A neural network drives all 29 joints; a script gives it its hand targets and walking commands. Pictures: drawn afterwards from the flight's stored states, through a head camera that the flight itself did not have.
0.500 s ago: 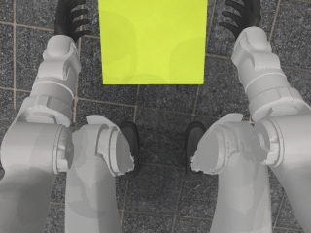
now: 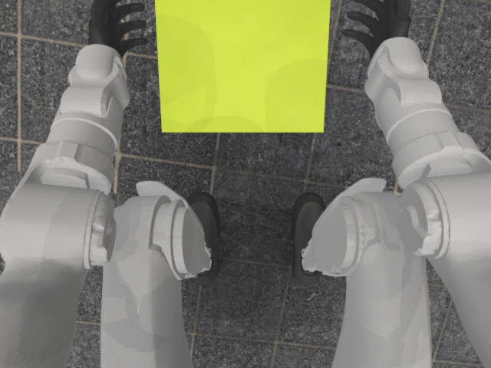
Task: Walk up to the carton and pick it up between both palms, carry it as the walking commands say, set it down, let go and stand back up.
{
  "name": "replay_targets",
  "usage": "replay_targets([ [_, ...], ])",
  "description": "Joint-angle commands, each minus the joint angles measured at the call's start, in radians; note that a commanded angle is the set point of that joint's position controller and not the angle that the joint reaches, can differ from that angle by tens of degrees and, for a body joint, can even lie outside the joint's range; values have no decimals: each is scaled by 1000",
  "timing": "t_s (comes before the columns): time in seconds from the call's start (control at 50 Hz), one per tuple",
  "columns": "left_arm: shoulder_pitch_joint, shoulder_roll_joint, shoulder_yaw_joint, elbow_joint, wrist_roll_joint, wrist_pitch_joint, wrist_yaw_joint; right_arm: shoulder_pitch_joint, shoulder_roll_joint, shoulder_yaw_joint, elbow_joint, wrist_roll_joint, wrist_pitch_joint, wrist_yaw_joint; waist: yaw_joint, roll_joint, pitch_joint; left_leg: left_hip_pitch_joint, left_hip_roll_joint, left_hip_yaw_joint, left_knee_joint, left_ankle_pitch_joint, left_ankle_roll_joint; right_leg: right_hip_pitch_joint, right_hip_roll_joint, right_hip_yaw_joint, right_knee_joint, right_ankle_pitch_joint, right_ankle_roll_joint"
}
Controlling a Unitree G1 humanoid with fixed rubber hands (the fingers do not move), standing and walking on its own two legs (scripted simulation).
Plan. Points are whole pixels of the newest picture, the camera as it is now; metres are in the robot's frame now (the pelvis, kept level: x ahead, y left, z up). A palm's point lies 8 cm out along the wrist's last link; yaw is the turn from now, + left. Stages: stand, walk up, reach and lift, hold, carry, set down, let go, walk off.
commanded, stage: reach and lift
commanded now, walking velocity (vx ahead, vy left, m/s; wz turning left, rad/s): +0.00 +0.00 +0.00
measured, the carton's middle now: (241, 64) +0.50 +0.02 -0.26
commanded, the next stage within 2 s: none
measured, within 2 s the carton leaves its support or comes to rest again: leaves its support in 1.20 s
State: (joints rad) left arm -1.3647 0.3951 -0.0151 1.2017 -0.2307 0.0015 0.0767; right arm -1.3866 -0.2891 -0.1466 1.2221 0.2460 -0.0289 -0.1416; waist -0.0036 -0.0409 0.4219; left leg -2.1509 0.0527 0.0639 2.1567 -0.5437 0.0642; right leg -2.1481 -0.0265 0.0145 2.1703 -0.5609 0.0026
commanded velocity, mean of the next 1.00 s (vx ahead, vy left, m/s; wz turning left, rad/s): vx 0.00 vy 0.00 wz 0.00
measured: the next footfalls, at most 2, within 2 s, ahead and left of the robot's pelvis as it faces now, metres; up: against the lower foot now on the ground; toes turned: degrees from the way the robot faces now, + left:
none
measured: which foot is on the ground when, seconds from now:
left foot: down 0.00-1.00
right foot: down 0.00-1.00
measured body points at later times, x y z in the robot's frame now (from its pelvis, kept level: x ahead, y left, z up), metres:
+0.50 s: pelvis +0.00 +0.00 +0.00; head +0.36 +0.01 +0.26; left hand +0.54 +0.16 -0.18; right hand +0.54 -0.13 -0.18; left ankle +0.13 +0.10 -0.35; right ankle +0.12 -0.12 -0.35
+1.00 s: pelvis +0.00 +0.00 -0.01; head +0.35 +0.01 +0.26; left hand +0.54 +0.16 -0.18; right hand +0.54 -0.14 -0.18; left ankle +0.13 +0.10 -0.35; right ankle +0.12 -0.12 -0.35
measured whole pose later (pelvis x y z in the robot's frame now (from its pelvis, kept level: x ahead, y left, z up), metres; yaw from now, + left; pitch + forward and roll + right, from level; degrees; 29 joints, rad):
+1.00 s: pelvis +0.00 +0.00 -0.01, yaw +1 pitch +29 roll +0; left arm -1.46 0.31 0.06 1.25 -0.18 0.06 0.08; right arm -1.44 -0.23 -0.17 1.22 0.14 0.03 -0.12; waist 0.00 -0.04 0.42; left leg -2.17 0.03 0.05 2.20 -0.54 0.05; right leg -2.16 -0.02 0.01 2.22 -0.57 0.00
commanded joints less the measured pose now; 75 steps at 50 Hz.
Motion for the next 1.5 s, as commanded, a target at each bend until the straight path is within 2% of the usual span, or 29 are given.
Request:
replay_targets([
  [0.0,-300,-81,-72,-69,-69,-41,-7,-186,57,130,-82,21,-41,10,-7,52,-1117,490,-94,-125,-181,274,-61,317,81,-43,-166,235,15],
  [0.04,-313,-75,-67,-96,-61,-46,0,-211,73,130,-129,30,-50,5,-12,59,-1142,535,-95,-135,-177,307,-57,328,86,-45,-164,262,18],
  [0.2,-284,-178,-31,-11,5,-50,-1,-243,192,150,-77,11,-46,20,26,34,-1084,473,-116,-126,-182,262,-46,327,105,-31,-178,234,24],
  [0.26,-328,-288,-28,-18,29,-49,-23,-267,265,130,-66,-39,-42,35,3,46,-1059,447,-128,-123,-183,235,-49,305,118,-32,-178,213,15],
  [0.32,-385,-379,-50,-43,24,-43,-45,-271,317,75,-56,-103,-43,42,-57,69,-1056,463,-144,-138,-182,248,-57,295,129,-40,-173,226,10],
  [0.42,-468,-711,-57,-51,88,-2,-134,-425,673,140,-107,-112,-3,153,2,69,-991,431,-155,-133,-189,207,-47,252,153,-39,-158,166,2],
  [0.44,-464,-739,-61,-60,105,7,-150,-386,693,108,-72,-140,11,167,-27,71,-955,396,-156,-132,-198,195,-49,231,156,-49,-162,168,4],
  [0.48,-496,-792,-60,-96,118,22,-176,-426,742,114,-117,-145,25,194,-15,91,-953,404,-165,-117,-181,191,-44,220,159,-40,-154,148,-5],
  [0.52,-514,-843,-66,-127,114,29,-194,-418,797,93,-120,-159,40,219,-36,87,-951,391,-171,-112,-178,197,-43,211,161,-44,-145,163,-10],
  [0.64,-477,-896,-59,-108,149,60,-225,-403,894,94,-122,-155,73,252,-5,93,-944,379,-169,-91,-163,174,-34,220,166,-48,-137,146,-7],
  [0.66,-517,-907,-66,-131,125,57,-231,-428,893,93,-154,-152,70,255,-29,63,-948,376,-171,-95,-160,171,-32,229,166,-52,-140,146,-6],
  [0.7,-522,-912,-62,-119,119,62,-236,-420,895,87,-134,-150,73,251,-32,62,-940,365,-167,-95,-151,165,-31,245,163,-49,-136,145,-9],
  [0.76,-509,-950,-65,-123,126,69,-241,-443,921,113,-150,-139,75,258,-8,85,-967,390,-167,-83,-147,191,-30,243,169,-48,-132,160,-14],
  [0.8,-534,-984,-89,-155,97,65,-245,-446,934,111,-161,-138,77,258,-34,66,-1016,384,-174,-81,-129,212,-34,273,165,-51,-132,187,-15],
  [0.88,-554,-984,-114,-176,84,59,-235,-486,979,152,-211,-105,72,253,-14,61,-1064,439,-170,-90,-140,253,-25,287,172,-59,-118,224,-10],
  [0.9,-555,-1001,-114,-183,74,60,-233,-513,983,167,-231,-76,71,252,4,75,-1114,455,-171,-83,-132,261,-29,318,167,-51,-116,230,-12],
  [1.06,-602,-1095,-213,-325,3,61,-211,-570,1049,246,-395,-17,67,222,-17,82,-1499,665,-186,-70,-117,418,-42,493,177,-76,-111,378,-4],
  [1.14,-665,-1103,-251,-486,-38,64,-195,-592,1117,297,-484,12,88,202,-10,77,-1767,783,-191,-44,-116,493,-51,641,187,-78,-118,460,5],
  [1.16,-670,-1117,-231,-477,-35,66,-191,-597,1143,312,-480,10,97,201,12,49,-1780,788,-193,-35,-115,470,-51,667,183,-75,-132,433,8],
  [1.24,-686,-1122,-200,-498,-10,97,-207,-608,1205,309,-483,-12,139,196,24,20,-1788,740,-191,-13,-130,374,-43,707,188,-70,-168,360,14],
  [1.26,-720,-1110,-213,-536,-16,102,-216,-595,1224,295,-480,-20,152,196,3,7,-1814,722,-189,-8,-131,346,-42,757,189,-65,-179,360,16],
  [1.28,-718,-1106,-203,-534,-4,110,-219,-585,1236,288,-475,-25,163,197,20,19,-1831,721,-188,2,-140,329,-43,759,189,-68,-182,345,18],
  [1.3,-753,-1096,-207,-583,-20,105,-222,-588,1272,307,-497,-29,180,199,18,-24,-1841,721,-191,-1,-143,328,-34,766,193,-73,-182,340,22],
  [1.32,-738,-1106,-178,-538,4,120,-228,-582,1274,285,-458,-42,192,206,42,-3,-1792,684,-189,14,-150,283,-34,751,192,-59,-200,300,17],
  [1.34,-754,-1112,-190,-560,-4,124,-234,-546,1288,275,-454,-64,202,202,13,-5,-1827,691,-187,12,-152,285,-37,778,192,-70,-194,313,19],
  [1.36,-791,-1103,-178,-585,4,127,-233,-566,1309,263,-458,-62,209,206,44,6,-1838,703,-190,20,-155,276,-34,777,201,-57,-210,291,17],
  [1.38,-844,-1110,-205,-668,-26,127,-234,-589,1321,269,-537,-51,217,204,22,5,-1953,747,-196,14,-163,306,-32,832,201,-62,-199,340,15],
  [1.46,-893,-1095,-198,-760,-23,152,-224,-624,1356,312,-642,-27,253,208,81,-2,-2159,859,-203,23,-166,365,-31,942,214,-49,-203,379,17],
  [1.48,-855,-1142,-180,-678,-29,164,-229,-651,1336,300,-631,-43,254,208,55,-11,-2105,835,-199,20,-182,317,-32,914,208,-60,-212,325,17],
])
